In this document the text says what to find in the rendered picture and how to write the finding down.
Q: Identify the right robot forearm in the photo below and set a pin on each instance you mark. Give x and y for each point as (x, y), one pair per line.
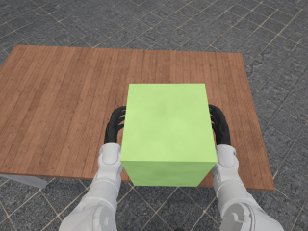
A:
(227, 183)

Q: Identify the robot right upper arm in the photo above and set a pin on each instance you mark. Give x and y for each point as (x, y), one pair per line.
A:
(243, 217)

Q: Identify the left robot hand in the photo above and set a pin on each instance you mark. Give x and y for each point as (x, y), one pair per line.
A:
(113, 127)

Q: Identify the table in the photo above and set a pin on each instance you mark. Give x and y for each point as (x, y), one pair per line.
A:
(56, 103)

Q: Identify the carton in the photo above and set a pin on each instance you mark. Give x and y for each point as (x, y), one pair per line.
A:
(167, 137)

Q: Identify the right robot hand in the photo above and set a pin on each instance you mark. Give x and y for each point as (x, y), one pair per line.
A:
(219, 126)

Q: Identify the robot left upper arm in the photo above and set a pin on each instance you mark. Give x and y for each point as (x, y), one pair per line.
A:
(95, 218)

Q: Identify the left robot forearm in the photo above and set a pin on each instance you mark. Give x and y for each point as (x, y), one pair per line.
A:
(105, 186)

